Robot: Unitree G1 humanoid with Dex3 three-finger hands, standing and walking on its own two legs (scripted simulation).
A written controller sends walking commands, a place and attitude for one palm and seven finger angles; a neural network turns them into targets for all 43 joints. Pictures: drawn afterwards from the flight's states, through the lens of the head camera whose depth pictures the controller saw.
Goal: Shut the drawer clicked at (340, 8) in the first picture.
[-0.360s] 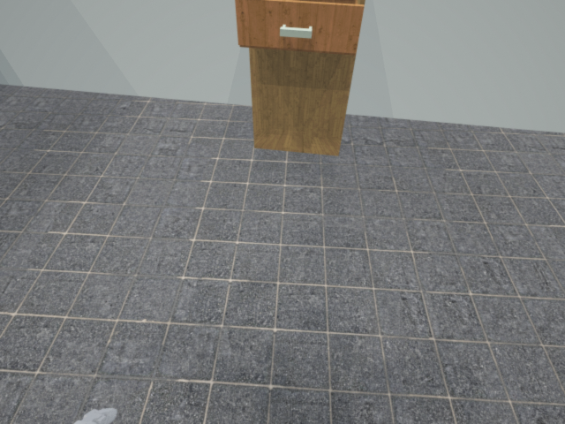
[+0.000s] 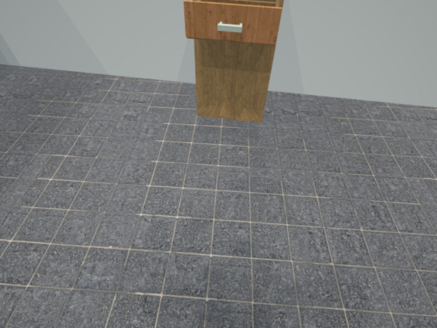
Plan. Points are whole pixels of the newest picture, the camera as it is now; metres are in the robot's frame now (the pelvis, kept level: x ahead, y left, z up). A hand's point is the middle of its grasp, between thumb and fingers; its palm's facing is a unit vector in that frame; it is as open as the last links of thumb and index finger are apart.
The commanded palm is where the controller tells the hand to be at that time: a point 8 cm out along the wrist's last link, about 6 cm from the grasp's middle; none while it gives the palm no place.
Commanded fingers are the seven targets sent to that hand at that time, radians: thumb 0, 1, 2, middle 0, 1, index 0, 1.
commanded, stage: stand and wait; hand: left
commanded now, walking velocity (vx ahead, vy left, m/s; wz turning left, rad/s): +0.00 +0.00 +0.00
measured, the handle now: (230, 26) +1.37 +0.03 +0.02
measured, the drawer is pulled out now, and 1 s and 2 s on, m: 0.30 0.30 0.30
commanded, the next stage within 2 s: look at it before walking up in 0.46 s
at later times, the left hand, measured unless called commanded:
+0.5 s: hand out of the picture +0.06 +0.24 -0.15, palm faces -0.03 -0.94 -0.33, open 7.4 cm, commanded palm none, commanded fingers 0.00 0.90 0.90 -0.20 -0.30 -0.20 -0.30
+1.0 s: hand out of the picture +0.05 +0.23 -0.15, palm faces -0.04 -0.95 -0.32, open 7.4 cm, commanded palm none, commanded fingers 0.00 0.90 0.90 -0.20 -0.30 -0.20 -0.30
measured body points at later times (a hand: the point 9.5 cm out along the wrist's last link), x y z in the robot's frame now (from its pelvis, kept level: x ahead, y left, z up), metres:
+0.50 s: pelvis -0.01 -0.01 +0.00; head -0.02 -0.01 +0.45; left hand +0.07 +0.29 -0.13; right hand +0.06 -0.30 -0.13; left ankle -0.01 +0.11 -0.74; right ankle -0.01 -0.13 -0.74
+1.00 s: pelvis -0.01 -0.01 +0.01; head -0.01 -0.01 +0.45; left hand +0.06 +0.28 -0.13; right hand +0.05 -0.31 -0.13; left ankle -0.01 +0.11 -0.74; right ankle -0.01 -0.13 -0.74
